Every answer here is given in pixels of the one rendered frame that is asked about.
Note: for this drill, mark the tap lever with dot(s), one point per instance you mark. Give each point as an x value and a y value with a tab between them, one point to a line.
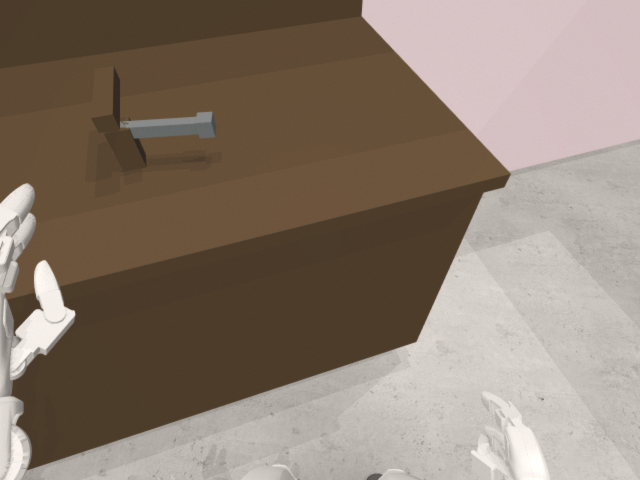
203	124

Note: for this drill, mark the left robot shin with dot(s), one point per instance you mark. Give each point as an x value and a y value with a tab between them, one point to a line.
283	466

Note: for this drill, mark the robot left hand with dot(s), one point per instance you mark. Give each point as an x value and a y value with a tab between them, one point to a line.
42	329

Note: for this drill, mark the robot right hand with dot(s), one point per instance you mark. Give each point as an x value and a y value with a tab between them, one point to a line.
519	454

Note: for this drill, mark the counter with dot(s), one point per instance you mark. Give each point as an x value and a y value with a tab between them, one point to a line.
313	231

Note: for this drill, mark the left robot forearm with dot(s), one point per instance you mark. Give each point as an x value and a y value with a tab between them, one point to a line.
15	445

